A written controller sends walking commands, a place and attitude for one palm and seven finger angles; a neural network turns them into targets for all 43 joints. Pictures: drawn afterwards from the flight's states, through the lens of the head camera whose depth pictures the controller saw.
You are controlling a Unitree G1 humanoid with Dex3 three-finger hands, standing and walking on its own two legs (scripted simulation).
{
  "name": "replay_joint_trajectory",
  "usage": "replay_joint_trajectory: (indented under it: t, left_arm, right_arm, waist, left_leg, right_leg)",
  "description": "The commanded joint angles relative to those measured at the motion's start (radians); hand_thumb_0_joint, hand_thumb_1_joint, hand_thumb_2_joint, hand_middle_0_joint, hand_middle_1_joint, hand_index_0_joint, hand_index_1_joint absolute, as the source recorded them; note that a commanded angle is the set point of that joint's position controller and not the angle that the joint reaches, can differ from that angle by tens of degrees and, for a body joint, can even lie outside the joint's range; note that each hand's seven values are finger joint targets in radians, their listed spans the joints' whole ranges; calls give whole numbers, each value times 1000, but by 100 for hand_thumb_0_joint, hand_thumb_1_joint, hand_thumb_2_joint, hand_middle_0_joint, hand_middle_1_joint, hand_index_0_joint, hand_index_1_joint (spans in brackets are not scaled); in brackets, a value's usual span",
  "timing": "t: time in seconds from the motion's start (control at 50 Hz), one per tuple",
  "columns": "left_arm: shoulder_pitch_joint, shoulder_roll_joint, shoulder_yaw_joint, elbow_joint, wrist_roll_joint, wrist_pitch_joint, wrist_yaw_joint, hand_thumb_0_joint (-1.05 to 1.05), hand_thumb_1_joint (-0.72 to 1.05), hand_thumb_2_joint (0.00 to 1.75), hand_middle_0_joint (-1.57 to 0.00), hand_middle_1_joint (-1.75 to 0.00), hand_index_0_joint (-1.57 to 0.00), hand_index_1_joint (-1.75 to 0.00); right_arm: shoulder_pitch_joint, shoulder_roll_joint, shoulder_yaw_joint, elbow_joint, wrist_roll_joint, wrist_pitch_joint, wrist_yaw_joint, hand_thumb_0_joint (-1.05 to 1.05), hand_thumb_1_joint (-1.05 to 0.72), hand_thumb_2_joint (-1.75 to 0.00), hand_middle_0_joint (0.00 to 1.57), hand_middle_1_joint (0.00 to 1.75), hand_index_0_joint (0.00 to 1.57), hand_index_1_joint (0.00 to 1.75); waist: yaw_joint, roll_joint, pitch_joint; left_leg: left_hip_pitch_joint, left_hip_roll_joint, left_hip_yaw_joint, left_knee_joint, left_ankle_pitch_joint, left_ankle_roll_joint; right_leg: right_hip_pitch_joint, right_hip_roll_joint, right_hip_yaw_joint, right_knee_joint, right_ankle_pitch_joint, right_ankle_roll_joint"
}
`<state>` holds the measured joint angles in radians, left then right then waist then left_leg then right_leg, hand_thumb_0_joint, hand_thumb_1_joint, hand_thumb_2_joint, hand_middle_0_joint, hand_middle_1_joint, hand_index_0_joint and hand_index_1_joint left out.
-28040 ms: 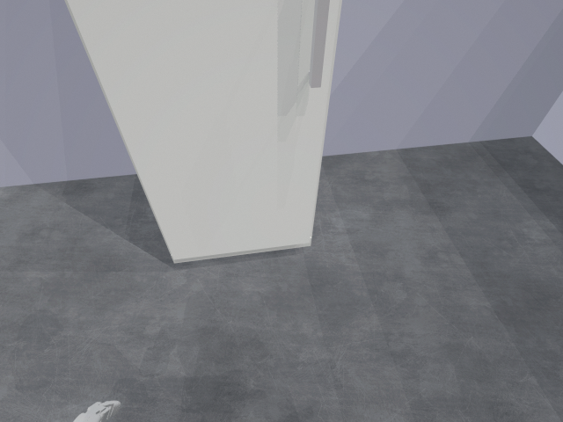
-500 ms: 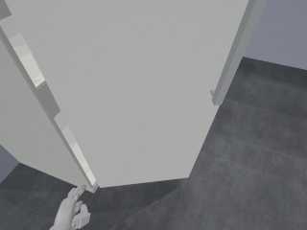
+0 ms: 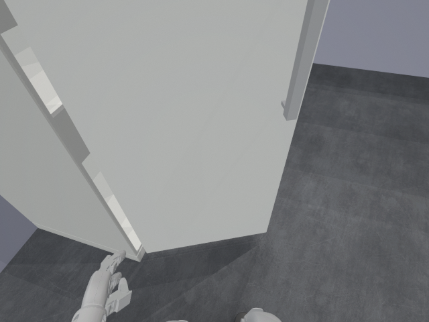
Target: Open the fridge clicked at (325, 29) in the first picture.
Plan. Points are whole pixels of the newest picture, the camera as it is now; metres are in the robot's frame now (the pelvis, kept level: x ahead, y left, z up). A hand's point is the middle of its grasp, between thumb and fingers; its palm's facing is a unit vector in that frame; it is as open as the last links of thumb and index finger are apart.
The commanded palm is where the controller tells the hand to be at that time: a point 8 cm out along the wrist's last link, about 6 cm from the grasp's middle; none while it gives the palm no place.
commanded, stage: step back with the hand held close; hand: right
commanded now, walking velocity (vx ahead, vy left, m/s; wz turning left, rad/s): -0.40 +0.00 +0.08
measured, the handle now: (301, 44) +0.58 -0.15 +0.24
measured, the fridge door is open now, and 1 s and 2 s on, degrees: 63 63 63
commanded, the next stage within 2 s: stop stepping back and stand still in 0.26 s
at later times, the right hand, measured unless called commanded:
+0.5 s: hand out of the picture +0.11 -0.29 +0.19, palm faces +0.44 +0.84 -0.32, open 7.4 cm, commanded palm +0.05 -0.32 +0.20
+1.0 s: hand out of the picture +0.05 -0.31 +0.18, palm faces +0.44 +0.82 -0.36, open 7.4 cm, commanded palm -0.02 -0.35 +0.20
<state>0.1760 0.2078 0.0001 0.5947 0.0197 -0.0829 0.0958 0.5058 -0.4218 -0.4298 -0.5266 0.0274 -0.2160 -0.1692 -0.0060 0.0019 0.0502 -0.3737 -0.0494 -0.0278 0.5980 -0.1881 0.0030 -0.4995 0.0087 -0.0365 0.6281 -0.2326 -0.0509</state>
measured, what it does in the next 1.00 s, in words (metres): walks backwards: left foot, then right foot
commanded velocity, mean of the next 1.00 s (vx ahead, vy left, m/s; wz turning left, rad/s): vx -0.01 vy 0.04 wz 0.04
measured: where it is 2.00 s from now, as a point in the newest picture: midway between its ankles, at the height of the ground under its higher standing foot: outside the picture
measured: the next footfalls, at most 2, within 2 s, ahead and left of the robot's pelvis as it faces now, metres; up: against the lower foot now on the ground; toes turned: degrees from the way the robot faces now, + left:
left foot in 0.36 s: -0.10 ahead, +0.10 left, +0.00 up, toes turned -2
right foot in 0.52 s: -0.02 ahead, -0.14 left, +0.00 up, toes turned +2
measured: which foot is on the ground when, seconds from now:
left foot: down 0.00-0.14, up 0.16-0.34, down 0.36-0.92, up 0.94-1.00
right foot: down 0.00-0.34, up 0.36-0.50, down 0.52-1.00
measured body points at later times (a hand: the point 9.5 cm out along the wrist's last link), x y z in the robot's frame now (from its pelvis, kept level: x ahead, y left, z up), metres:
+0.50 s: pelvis -0.11 -0.03 +0.01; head -0.12 -0.06 +0.46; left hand +0.06 +0.19 -0.06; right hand +0.08 -0.33 +0.21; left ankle -0.14 +0.10 -0.72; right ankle -0.04 -0.14 -0.70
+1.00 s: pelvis -0.18 -0.06 +0.00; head -0.21 -0.07 +0.45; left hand -0.07 +0.20 -0.09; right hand +0.02 -0.36 +0.20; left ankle -0.18 +0.04 -0.71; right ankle -0.09 -0.17 -0.72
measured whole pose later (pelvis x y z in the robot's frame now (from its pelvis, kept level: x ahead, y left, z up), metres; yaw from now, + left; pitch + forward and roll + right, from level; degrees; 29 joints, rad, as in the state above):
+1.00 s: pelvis -0.18 -0.06 +0.00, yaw +4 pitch -4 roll +0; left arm 0.26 0.21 0.00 0.70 0.01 -0.08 0.09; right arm 0.45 -0.39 -0.41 -0.42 0.04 -0.14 -0.18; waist 0.02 0.02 0.00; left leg -0.29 -0.04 0.03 0.78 -0.48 0.04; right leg -0.35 -0.03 -0.04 0.64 -0.21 -0.03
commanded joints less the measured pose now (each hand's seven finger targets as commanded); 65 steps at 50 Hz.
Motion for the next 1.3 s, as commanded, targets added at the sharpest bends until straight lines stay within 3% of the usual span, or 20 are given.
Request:
replay_joint_trajectory:
  t: [0.0, 0.08, 0.14, 0.28, 0.32, 0.34, 0.42, 0.48, 0.52, 0.68, 0.76, 0.84, 0.92, 1.0, 1.02, 1.06, 1.14, 1.16, 1.24, 1.28]
  left_arm:
    - [-49, 106, 42, -108, 5, -31, 6, 0, 90, 90, -20, -30, -20, -30]
    - [-77, 138, 41, -120, 0, -31, 26, 0, 90, 90, -20, -30, -20, -30]
    - [-99, 145, 57, -138, 4, -58, 28, 0, 90, 90, -20, -30, -20, -30]
    - [-104, 103, 47, -93, 3, -70, -23, 0, 90, 90, -20, -30, -20, -30]
    - [-99, 77, 40, -75, 12, -39, -24, 0, 90, 90, -20, -30, -20, -30]
    - [-122, 89, 24, -57, 48, -40, -20, 0, 90, 90, -20, -30, -20, -30]
    - [-93, 94, 24, -88, -12, -38, 7, 0, 90, 90, -20, -30, -20, -30]
    - [-77, 138, 32, -112, -23, -57, 11, 0, 90, 90, -20, -30, -20, -30]
    - [-84, 159, 44, -140, -39, -76, 6, 0, 90, 90, -20, -30, -20, -30]
    - [-57, 131, 39, -124, -3, -85, 0, 0, 90, 90, -20, -30, -20, -30]
    - [-34, 117, 48, -87, 0, -63, -2, 0, 90, 90, -20, -30, -20, -30]
    - [-28, 126, 44, -62, -6, -65, 3, 0, 90, 90, -20, -30, -20, -30]
    - [-78, 132, 28, -79, -5, -68, 11, 0, 90, 90, -20, -30, -20, -30]
    - [-80, 121, 28, -82, -7, -72, -13, 0, 90, 90, -20, -30, -20, -30]
    - [-72, 120, 33, -91, -5, -68, -16, 0, 90, 90, -20, -30, -20, -30]
    - [-71, 95, 31, -85, -6, -71, -26, 0, 90, 90, -20, -30, -20, -30]
    - [-33, 96, 27, -59, -12, -96, -15, 0, 90, 90, -20, -30, -20, -30]
    - [-4, 215, 92, 175, 8, -104, -125, 0, 90, 90, -20, -30, -20, -30]
    - [37, 195, 69, 75, 11, 62, -111, 0, 90, 90, -20, -30, -20, -30]
    - [16, 197, 52, 68, 27, 75, -101, 0, 90, 90, -20, -30, -20, -30]
  right_arm:
    - [-69, -191, -104, -230, 12, -56, -38, 0, -90, -90, 20, 30, 20, 30]
    - [-99, -179, -99, -246, 7, -55, -41, 0, -90, -90, 20, 30, 20, 30]
    - [-90, -203, -147, -237, -2, -70, -25, 0, -90, -90, 20, 30, 20, 30]
    - [-67, -159, -61, -247, 55, -42, -13, 0, -90, -90, 20, 30, 20, 30]
    - [-146, -221, -78, -262, 35, -48, -24, 0, -90, -90, 20, 30, 20, 30]
    - [-236, -257, -125, -263, 19, -61, -47, 0, -90, -90, 20, 30, 20, 30]
    - [-182, -179, -60, -107, 23, 7, -17, 0, -90, -90, 20, 30, 20, 30]
    - [-105, -154, -57, -155, 24, 5, -6, 0, -90, -90, 20, 30, 20, 30]
    - [-34, -167, -85, -136, 32, -10, -1, 0, -90, -90, 20, 30, 20, 30]
    - [25, -160, -81, -221, 23, -1, -17, 0, -90, -90, 20, 30, 20, 30]
    - [-33, -186, -108, -198, 30, 17, -33, 0, -90, -90, 20, 30, 20, 30]
    - [-131, -141, -54, -112, 20, 11, -35, 0, -90, -90, 20, 30, 20, 30]
    - [-166, -184, -85, -172, 12, -10, -20, 0, -90, -90, 20, 30, 20, 30]
    - [-47, -158, -72, -164, 12, -5, -11, 0, -90, -90, 20, 30, 20, 30]
    - [-31, -172, -81, -172, 5, -3, -12, 0, -90, -90, 20, 30, 20, 30]
    - [-62, -191, -99, -202, 23, -4, -14, 0, -90, -90, 20, 30, 20, 30]
    - [-72, -171, -102, -129, 27, -24, -23, 0, -90, -90, 20, 30, 20, 30]
    - [-157, 58, 292, 639, -84, 138, 110, 0, -90, -90, 20, 30, 20, 30]
    - [-174, 85, 354, 807, -67, 224, 155, 0, -90, -90, 20, 30, 20, 30]
    - [-211, 52, 353, 910, -70, 209, 155, 0, -90, -90, 20, 30, 20, 30]
  waist:
    - [8, 147, -147]
    - [7, -75, -118]
    - [-6, -332, -175]
    - [-19, -191, -183]
    - [-16, 186, -116]
    - [-24, 102, -28]
    - [7, 138, -121]
    - [-8, -148, -161]
    - [-19, -116, -158]
    - [7, -198, -162]
    - [6, 189, -83]
    - [35, 42, -24]
    - [11, -308, -23]
    - [-9, -214, -28]
    - [-7, -87, -14]
    - [-10, 247, -2]
    - [9, 60, -72]
    - [85, 21, -39]
    - [30, 128, -26]
    - [4, 260, -29]
  left_leg:
    - [-203, 328, -357, -305, -176, 154]
    - [-101, 109, -123, -49, -98, 37]
    - [286, -99, -3, 545, -254, -21]
    - [201, -25, 23, -67, -436, 76]
    - [-170, 431, -644, -541, -419, 256]
    - [-206, 458, -539, -481, 95, 264]
    - [74, 280, -196, -165, 455, 123]
    - [47, 92, -55, -67, 73, 3]
    - [86, 9, -12, -85, -151, -22]
    - [258, -2, 82, -163, -242, 47]
    - [163, 318, -396, -379, -376, 231]
    - [-88, 227, -158, -240, -483, 142]
    - [5, -17, 84, 281, -347, 22]
    - [310, -4, 96, -24, -305, 43]
    - [290, 51, 0, -174, -351, 77]
    - [148, 367, -521, -449, -481, 219]
    - [116, 281, -233, -284, -76, 162]
    - [83, 297, 11, -45, 416, 120]
    - [-127, 126, 14, 0, -310, 26]
    - [5, 163, -87, -124, -113, 35]
  right_leg:
    - [219, -24, 62, 179, -177, 63]
    - [115, -136, 210, -163, -132, 0]
    - [-283, -360, 422, -560, -558, -93]
    - [70, -220, 125, -402, -299, 89]
    - [206, -41, 35, 269, -133, 169]
    - [117, -20, 48, 390, -251, 144]
    - [174, -27, 23, 131, -71, 75]
    - [330, -158, 146, -214, 240, 9]
    - [259, -222, 247, -349, -102, 0]
    - [138, -145, 125, -371, -417, 34]
    - [5, -38, -10, 220, -113, 55]
    - [271, -67, 3, -7, -183, 30]
    - [96, -285, 427, -499, -635, -78]
    - [-102, -195, 205, -374, -543, -28]
    - [-122, -107, 102, -189, -492, 9]
    - [-140, -12, 6, 339, -205, 56]
    - [112, -53, 10, 97, -107, 53]
    - [55, -99, -34, 142, -41, 52]
    - [125, -183, 188, -57, -122, -43]
    - [47, -107, 118, 14, -25, -17]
